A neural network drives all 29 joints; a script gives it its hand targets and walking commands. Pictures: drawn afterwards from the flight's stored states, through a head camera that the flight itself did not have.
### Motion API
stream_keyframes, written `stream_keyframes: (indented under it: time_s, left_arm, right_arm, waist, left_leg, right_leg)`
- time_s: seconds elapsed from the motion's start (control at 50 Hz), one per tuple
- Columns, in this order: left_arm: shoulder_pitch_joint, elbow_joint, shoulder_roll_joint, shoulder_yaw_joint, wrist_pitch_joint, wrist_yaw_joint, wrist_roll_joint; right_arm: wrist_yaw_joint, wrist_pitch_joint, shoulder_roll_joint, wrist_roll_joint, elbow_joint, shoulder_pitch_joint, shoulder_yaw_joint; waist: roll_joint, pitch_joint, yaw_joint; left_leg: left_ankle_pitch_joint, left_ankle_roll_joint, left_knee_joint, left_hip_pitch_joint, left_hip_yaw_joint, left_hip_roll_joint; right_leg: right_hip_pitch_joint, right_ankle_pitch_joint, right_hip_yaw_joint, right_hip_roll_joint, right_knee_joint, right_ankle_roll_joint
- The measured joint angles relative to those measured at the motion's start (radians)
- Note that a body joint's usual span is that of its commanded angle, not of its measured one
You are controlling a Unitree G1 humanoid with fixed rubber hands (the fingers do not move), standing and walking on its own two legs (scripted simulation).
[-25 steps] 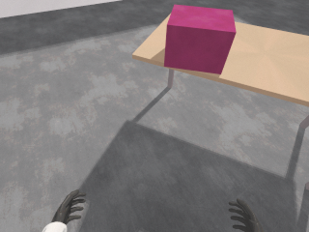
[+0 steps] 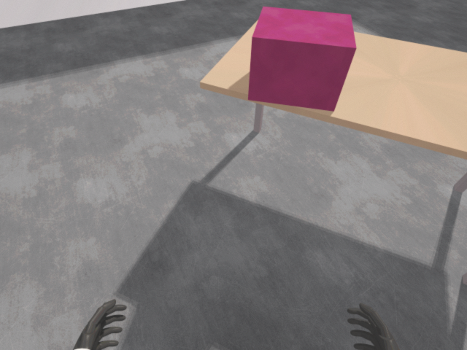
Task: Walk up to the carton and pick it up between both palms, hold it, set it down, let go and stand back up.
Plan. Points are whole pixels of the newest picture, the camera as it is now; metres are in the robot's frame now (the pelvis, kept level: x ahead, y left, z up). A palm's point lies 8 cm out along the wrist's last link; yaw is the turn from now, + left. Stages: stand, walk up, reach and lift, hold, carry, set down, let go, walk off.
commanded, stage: stand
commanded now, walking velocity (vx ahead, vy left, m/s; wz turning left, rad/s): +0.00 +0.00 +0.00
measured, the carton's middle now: (298, 58) +0.93 -0.18 +0.03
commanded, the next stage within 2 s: none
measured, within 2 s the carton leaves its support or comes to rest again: neither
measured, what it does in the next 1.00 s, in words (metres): stands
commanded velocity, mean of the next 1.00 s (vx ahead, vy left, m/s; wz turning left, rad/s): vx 0.00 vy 0.00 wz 0.00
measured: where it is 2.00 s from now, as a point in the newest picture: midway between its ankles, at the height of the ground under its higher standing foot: outside the picture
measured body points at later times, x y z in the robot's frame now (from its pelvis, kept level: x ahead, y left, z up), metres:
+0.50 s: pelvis +0.00 +0.00 +0.00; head +0.01 +0.00 +0.45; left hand +0.15 +0.26 -0.09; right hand +0.14 -0.26 -0.09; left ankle +0.01 +0.12 -0.73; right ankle +0.02 -0.12 -0.73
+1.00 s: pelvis +0.00 +0.00 +0.00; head +0.01 +0.00 +0.45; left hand +0.15 +0.26 -0.09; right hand +0.13 -0.26 -0.10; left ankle +0.01 +0.12 -0.73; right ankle +0.02 -0.12 -0.73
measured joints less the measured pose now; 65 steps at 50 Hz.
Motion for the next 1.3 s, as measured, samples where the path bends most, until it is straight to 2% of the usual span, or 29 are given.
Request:
stream_keyframes:
  time_s: [1.3]
  left_arm:
    - [0.008,0.042,0.017,-0.010,0.006,0.004,-0.001]
  right_arm:
    - [-0.003,0.008,-0.020,0.006,0.042,0.028,0.012]
  waist:
    - [-0.002,-0.001,-0.002]
  left_leg:
    - [0.011,0.007,-0.033,0.021,0.039,0.007]
  right_leg:
    - [0.002,0.025,0.045,0.008,-0.028,0.010]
